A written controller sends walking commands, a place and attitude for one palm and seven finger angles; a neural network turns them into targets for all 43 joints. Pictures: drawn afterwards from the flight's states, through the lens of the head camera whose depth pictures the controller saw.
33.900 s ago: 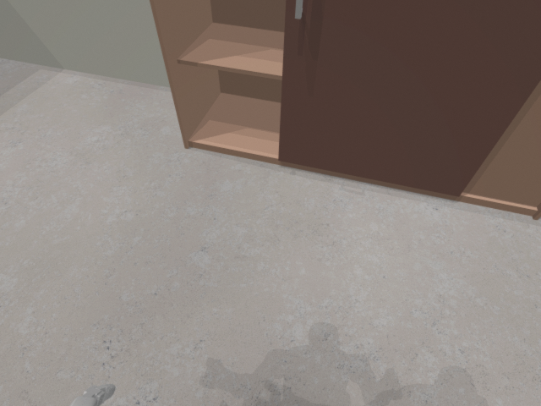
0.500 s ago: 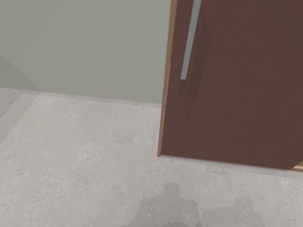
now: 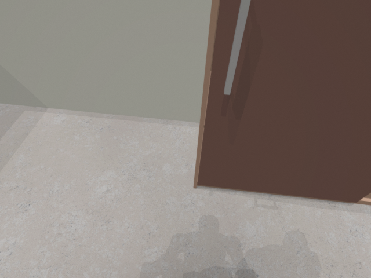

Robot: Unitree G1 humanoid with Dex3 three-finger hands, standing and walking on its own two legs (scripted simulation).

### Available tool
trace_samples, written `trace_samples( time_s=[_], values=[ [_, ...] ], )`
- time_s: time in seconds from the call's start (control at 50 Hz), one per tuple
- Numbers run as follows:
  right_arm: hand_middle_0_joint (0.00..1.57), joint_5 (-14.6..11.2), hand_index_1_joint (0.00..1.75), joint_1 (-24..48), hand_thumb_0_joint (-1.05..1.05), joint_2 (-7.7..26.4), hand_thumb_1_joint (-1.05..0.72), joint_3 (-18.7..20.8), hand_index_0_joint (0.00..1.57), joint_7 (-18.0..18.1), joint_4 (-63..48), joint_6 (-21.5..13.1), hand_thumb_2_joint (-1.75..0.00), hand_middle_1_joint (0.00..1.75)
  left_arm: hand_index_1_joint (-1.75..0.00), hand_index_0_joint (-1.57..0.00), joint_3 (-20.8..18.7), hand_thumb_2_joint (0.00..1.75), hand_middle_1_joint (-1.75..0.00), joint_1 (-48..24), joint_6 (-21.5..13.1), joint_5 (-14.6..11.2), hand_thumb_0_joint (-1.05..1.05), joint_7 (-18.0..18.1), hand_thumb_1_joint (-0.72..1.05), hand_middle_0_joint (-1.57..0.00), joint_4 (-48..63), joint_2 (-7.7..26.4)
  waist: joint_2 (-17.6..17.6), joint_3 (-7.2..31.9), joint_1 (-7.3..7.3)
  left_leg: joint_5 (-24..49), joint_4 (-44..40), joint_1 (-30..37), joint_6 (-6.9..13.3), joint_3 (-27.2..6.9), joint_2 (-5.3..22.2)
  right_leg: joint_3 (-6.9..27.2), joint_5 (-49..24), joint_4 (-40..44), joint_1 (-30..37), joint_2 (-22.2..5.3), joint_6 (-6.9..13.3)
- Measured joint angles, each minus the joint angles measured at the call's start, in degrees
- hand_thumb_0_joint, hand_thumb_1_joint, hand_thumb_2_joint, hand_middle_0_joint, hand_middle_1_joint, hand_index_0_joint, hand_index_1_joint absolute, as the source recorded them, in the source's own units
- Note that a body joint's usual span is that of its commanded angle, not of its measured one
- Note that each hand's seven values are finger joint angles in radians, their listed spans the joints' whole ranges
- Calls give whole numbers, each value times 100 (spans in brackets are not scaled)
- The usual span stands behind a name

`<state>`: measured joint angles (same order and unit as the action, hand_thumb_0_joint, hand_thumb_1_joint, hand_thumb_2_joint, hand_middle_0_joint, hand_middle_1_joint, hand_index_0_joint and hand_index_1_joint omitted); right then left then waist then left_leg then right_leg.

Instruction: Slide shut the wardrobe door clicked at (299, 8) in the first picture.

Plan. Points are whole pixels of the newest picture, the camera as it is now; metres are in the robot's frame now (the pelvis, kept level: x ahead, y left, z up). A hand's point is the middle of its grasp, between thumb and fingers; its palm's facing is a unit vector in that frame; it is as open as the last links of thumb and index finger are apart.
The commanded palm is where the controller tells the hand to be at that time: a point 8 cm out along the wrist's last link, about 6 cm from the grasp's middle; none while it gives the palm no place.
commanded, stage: look to check the result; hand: right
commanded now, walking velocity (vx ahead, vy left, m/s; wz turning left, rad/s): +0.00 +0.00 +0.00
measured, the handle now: (235, 44) +0.69 -0.10 +0.16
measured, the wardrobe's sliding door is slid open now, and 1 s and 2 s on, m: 0.00 0.00 0.00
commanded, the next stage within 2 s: stand and wait in 0.22 s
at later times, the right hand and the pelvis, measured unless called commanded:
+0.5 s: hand out of the picture +0.09 -0.22 -0.16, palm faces -0.02 +0.95 -0.31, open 7.4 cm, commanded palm none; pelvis +0.01 +0.01 +0.00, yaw +0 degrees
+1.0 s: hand out of the picture +0.11 -0.22 -0.15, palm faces -0.03 +0.94 -0.34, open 7.4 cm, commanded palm none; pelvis +0.02 +0.02 +0.00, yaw +0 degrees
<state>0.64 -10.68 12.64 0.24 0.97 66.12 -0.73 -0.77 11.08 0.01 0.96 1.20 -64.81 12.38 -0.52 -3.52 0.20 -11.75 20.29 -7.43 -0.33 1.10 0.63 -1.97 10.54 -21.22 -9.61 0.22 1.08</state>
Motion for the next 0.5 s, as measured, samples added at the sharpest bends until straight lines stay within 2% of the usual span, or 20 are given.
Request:
trace_samples(
  time_s=[0.5],
  values=[
    [20, 1, 30, 502, 1, 413, -91, 25, 20, -72, -115, -37, -90, 30, -30, -20, 14, 90, -30, -435, -31, -1, 1, -57, 91, -20, 27, 457, -34, 37, 18, 33, -248, 185, 83, 27, -63, 30, -82, 327, 220, -55, -99]
  ],
)
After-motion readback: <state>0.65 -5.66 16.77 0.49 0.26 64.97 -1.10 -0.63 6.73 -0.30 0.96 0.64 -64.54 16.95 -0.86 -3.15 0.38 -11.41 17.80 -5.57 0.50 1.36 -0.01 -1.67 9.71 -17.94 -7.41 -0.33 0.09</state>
